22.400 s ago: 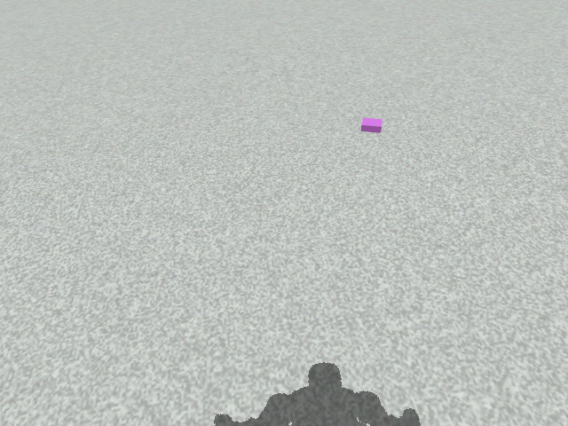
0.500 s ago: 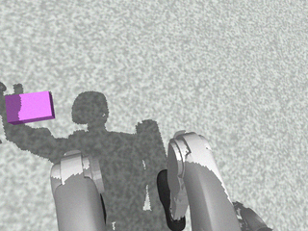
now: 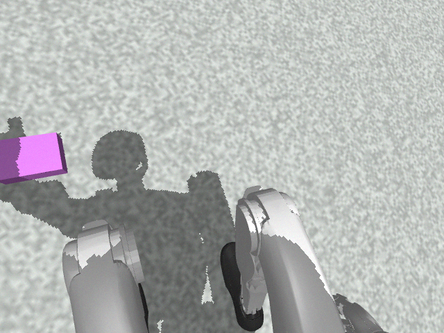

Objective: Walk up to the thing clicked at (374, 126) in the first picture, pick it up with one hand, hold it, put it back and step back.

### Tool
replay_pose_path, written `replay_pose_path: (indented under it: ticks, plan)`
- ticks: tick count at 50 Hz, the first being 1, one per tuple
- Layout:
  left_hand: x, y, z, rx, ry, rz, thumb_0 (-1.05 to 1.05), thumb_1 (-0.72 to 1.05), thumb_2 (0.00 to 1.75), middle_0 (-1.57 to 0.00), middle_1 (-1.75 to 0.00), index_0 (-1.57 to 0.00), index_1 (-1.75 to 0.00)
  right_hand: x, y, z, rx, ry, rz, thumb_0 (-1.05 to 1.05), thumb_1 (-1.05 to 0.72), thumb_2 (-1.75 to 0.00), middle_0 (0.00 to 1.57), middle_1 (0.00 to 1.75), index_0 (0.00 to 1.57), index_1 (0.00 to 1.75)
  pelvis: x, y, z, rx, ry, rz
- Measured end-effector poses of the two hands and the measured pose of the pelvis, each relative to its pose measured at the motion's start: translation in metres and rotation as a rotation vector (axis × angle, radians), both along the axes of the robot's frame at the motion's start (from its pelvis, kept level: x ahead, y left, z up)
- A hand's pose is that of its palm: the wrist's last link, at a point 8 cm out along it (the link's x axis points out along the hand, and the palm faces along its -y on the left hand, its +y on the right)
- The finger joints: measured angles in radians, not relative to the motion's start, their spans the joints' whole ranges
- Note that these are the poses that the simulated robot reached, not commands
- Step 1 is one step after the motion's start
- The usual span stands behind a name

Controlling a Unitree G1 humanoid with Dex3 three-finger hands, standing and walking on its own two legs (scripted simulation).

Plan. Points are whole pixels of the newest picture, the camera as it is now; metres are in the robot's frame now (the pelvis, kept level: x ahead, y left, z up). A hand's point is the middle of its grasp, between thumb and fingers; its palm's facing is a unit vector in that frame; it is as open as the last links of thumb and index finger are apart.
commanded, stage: rise first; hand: left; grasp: from above
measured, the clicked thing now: (31, 158) +0.48 +0.32 -0.29
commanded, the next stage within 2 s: approach in 0.66 s
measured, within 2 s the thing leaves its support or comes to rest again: neither
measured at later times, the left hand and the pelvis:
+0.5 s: hand out of the picture +0.43 +0.36 -0.17, palm faces -0.44 -0.09 -0.89, open 14.1 cm; pelvis +0.00 +0.00 +0.00, yaw +0 degrees
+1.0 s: hand out of the picture +0.44 +0.35 -0.16, palm faces -0.45 -0.05 -0.89, open 14.2 cm; pelvis +0.00 +0.00 +0.01, yaw +0 degrees
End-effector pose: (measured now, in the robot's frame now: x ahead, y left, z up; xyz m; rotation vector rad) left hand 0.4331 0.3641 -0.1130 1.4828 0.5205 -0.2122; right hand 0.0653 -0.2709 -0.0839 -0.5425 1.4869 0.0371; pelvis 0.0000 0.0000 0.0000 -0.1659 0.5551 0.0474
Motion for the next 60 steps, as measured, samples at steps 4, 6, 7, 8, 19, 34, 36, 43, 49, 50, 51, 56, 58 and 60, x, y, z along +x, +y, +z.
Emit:
replay_pose_path:
  ticks: [4, 6, 7, 8, 19, 34, 36, 43, 49, 50, 51, 56, 58, 60]
  plan:
    - [0.002, -0.001, -0.001, 0.001, 0.0, 0.0, 0.0, -0.56, 1.04, -0.1, -1.01, -0.08, -1.01, -0.004, 0.0, 0.001, 0.002, 0.004, -0.004, 0.0, -0.92, -0.9, 0.21, 0.3, 0.2, 0.3, 0.0, 0.0, 0.0, -0.001, -0.003, -0.002]
    - [0.002, -0.002, -0.001, -0.003, -0.002, 0.003, 0.0, -0.56, 1.04, -0.1, -1.01, -0.08, -1.01, -0.005, 0.0, 0.001, 0.001, 0.006, -0.007, 0.0, -0.92, -0.9, 0.21, 0.3, 0.2, 0.3, -0.001, 0.0, 0.0, -0.001, -0.003, -0.002]
    - [0.002, -0.001, -0.001, -0.002, -0.002, 0.004, 0.0, -0.56, 1.04, -0.1, -1.01, -0.08, -1.01, -0.006, 0.0, 0.002, 0.001, 0.006, -0.007, 0.0, -0.92, -0.9, 0.21, 0.3, 0.2, 0.3, -0.001, 0.0, 0.0, -0.002, -0.003, -0.002]
    - [0.002, -0.001, -0.001, 0.0, 0.0, 0.003, 0.0, -0.56, 1.04, -0.1, -1.0, -0.08, -1.01, -0.007, 0.0, 0.002, 0.002, 0.007, -0.007, 0.0, -0.92, -0.9, 0.21, 0.3, 0.2, 0.3, -0.001, 0.0, 0.0, -0.002, -0.003, -0.002]
    - [0.002, 0.001, 0.001, 0.002, 0.004, 0.001, 0.0, -0.56, 1.04, -0.1, -0.99, -0.08, -1.0, -0.006, 0.001, 0.003, 0.005, 0.005, -0.005, 0.0, -0.92, -0.9, 0.21, 0.3, 0.2, 0.3, -0.001, 0.0, 0.001, -0.004, -0.002, -0.002]
    - [0.001, 0.0, 0.007, 0.001, 0.005, -0.013, 0.0, -0.55, 1.04, -0.11, -0.98, -0.09, -0.99, 0.001, 0.005, 0.006, 0.011, -0.022, -0.006, 0.0, -0.92, -0.9, 0.21, 0.3, 0.2, 0.3, -0.002, 0.002, 0.005, -0.007, 0.001, 0.003]
    - [0.0, 0.001, 0.007, 0.002, 0.005, -0.014, 0.0, -0.55, 1.04, -0.11, -0.98, -0.09, -0.99, 0.001, 0.005, 0.006, 0.012, -0.023, -0.008, 0.0, -0.92, -0.9, 0.21, 0.3, 0.2, 0.3, -0.002, 0.002, 0.005, -0.007, 0.001, 0.003]
    - [0.003, 0.002, 0.01, 0.01, -0.005, -0.016, 0.0, -0.56, 1.05, -0.11, -0.99, -0.09, -1.0, -0.001, 0.005, 0.007, 0.008, -0.025, -0.014, 0.0, -0.91, -0.9, 0.21, 0.3, 0.2, 0.3, -0.002, 0.002, 0.005, -0.007, 0.004, 0.005]
    - [0.013, -0.011, 0.012, 0.023, 0.002, -0.055, 0.0, -0.56, 1.05, -0.1, -1.01, -0.08, -1.02, -0.005, 0.005, 0.009, 0.009, -0.025, -0.022, 0.0, -0.91, -0.9, 0.21, 0.3, 0.2, 0.3, -0.003, 0.002, 0.006, -0.004, 0.007, 0.007]
    - [0.017, -0.015, 0.012, 0.022, -0.001, -0.065, 0.0, -0.56, 1.05, -0.1, -1.02, -0.08, -1.03, -0.006, 0.006, 0.01, 0.009, -0.026, -0.024, 0.0, -0.91, -0.89, 0.21, 0.3, 0.2, 0.3, -0.003, 0.002, 0.006, -0.003, 0.008, 0.006]
    - [0.021, -0.02, 0.012, 0.019, -0.007, -0.075, 0.0, -0.57, 1.05, -0.1, -1.02, -0.08, -1.03, -0.007, 0.006, 0.011, 0.008, -0.027, -0.026, 0.0, -0.91, -0.89, 0.21, 0.3, 0.2, 0.3, -0.003, 0.002, 0.006, -0.004, 0.01, 0.006]
    - [0.041, -0.048, 0.013, 0.001, -0.037, -0.103, 0.0, -0.57, 1.05, -0.09, -1.03, -0.08, -1.04, -0.017, 0.006, 0.016, -0.002, -0.037, -0.047, 0.0, -0.91, -0.89, 0.21, 0.3, 0.2, 0.3, -0.004, 0.002, 0.007, -0.006, 0.015, 0.002]
    - [0.047, -0.058, 0.011, -0.001, -0.037, -0.101, 0.0, -0.57, 1.05, -0.09, -1.03, -0.08, -1.04, -0.023, 0.005, 0.019, -0.003, -0.041, -0.058, 0.0, -0.91, -0.89, 0.21, 0.3, 0.2, 0.3, -0.004, 0.001, 0.007, -0.006, 0.016, 0.0]
    - [0.052, -0.067, 0.009, 0.001, -0.036, -0.097, 0.0, -0.56, 1.05, -0.09, -1.03, -0.08, -1.04, -0.03, 0.005, 0.02, -0.002, -0.041, -0.069, 0.0, -0.91, -0.89, 0.21, 0.3, 0.2, 0.3, -0.004, 0.001, 0.007, -0.006, 0.017, -0.003]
